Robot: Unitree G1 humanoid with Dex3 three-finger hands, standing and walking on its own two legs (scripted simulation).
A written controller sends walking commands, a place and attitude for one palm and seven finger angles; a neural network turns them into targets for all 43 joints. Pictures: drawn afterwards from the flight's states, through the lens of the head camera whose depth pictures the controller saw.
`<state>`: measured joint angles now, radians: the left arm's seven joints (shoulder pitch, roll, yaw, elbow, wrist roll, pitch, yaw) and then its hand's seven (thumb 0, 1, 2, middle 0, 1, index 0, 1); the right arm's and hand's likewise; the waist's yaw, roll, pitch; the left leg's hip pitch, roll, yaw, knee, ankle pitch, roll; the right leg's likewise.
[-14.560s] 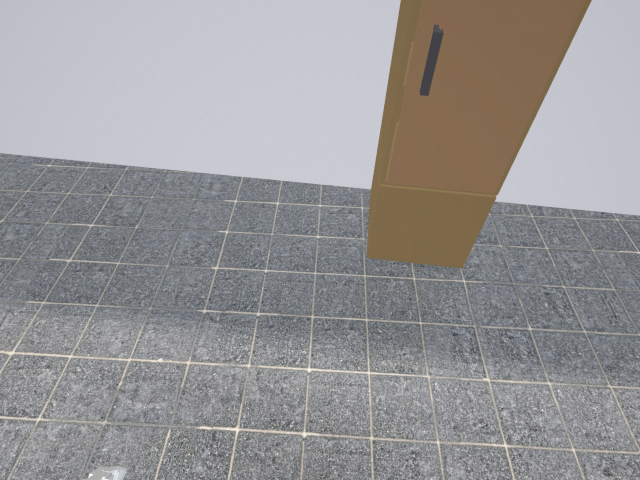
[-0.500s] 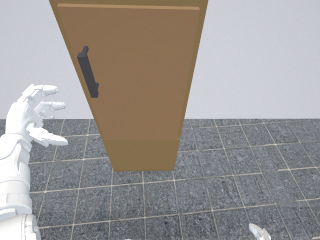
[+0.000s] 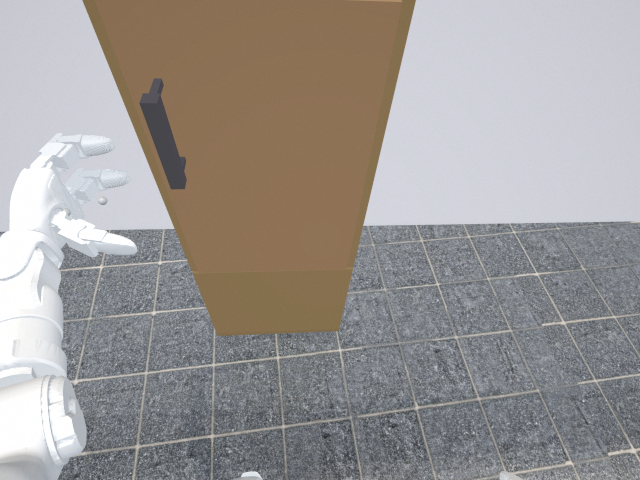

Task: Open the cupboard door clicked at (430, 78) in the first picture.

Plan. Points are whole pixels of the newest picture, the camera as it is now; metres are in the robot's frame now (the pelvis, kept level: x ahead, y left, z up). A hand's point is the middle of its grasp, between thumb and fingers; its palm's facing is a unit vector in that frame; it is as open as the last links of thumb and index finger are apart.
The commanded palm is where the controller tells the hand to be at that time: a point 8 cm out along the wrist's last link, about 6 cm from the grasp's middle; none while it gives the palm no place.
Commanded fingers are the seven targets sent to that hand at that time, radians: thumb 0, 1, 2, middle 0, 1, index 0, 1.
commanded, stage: move the hooked fingers beside the handle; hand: left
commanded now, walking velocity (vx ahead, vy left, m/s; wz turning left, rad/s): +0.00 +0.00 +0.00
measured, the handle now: (168, 137) +0.55 +0.23 +0.10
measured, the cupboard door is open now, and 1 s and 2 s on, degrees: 0 0 0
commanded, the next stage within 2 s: slide the fingers in behind the handle in 1.40 s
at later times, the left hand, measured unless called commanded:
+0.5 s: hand (116, 164) +0.48 +0.27 +0.11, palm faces +0.07 -1.00 -0.01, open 14.0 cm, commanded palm +0.46 +0.32 +0.10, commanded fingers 0.00 -0.50 0.30 -0.30 -1.20 -0.30 -1.20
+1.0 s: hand (112, 166) +0.48 +0.28 +0.10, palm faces +0.07 -1.00 +0.01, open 14.0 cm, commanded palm +0.46 +0.32 +0.10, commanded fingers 0.00 -0.50 0.30 -0.30 -1.20 -0.30 -1.20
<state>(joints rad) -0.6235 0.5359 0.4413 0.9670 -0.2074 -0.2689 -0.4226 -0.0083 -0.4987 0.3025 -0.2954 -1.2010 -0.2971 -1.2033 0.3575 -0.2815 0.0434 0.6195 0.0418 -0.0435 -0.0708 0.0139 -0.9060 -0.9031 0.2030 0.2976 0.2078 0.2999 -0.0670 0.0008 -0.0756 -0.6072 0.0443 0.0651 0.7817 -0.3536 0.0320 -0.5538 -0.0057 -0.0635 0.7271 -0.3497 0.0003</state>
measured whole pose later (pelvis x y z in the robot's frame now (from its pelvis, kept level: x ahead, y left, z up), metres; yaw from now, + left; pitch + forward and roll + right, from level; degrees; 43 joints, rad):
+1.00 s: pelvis +0.01 +0.00 -0.01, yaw -2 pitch +16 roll -3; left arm -0.80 0.68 0.52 1.15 -0.15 -0.30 -0.44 -0.01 -0.50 0.30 -0.30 -1.20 -0.30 -1.20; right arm 0.41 -0.27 0.05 0.60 0.02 0.08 -0.05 0.01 -0.91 -0.90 0.20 0.30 0.21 0.30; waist -0.14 0.00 -0.10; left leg -0.74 0.07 0.06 0.86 -0.40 0.03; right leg -0.68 0.02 -0.06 0.77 -0.37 0.00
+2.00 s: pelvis +0.01 +0.00 -0.01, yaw -1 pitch +17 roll -3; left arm -0.85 0.62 0.45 1.16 -0.13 -0.31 -0.35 -0.01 -0.50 0.30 -0.30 -1.20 -0.30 -1.20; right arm 0.41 -0.28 0.05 0.62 0.02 0.06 -0.04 0.01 -0.91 -0.90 0.20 0.30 0.21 0.30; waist -0.15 0.01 -0.09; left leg -0.76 0.07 0.06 0.87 -0.39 0.03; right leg -0.70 0.02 -0.06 0.78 -0.37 0.00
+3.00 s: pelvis +0.01 -0.01 -0.01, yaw +0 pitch +15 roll -2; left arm -0.84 0.49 0.38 1.14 -0.13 -0.34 -0.22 -0.01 -0.50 0.30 -0.27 -1.20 -0.27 -1.20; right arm 0.40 -0.27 0.03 0.65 0.01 0.04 -0.02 0.01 -0.91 -0.90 0.20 0.30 0.21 0.30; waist -0.13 0.01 -0.09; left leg -0.73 0.06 0.04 0.85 -0.38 0.01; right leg -0.67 0.02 -0.07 0.79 -0.38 -0.02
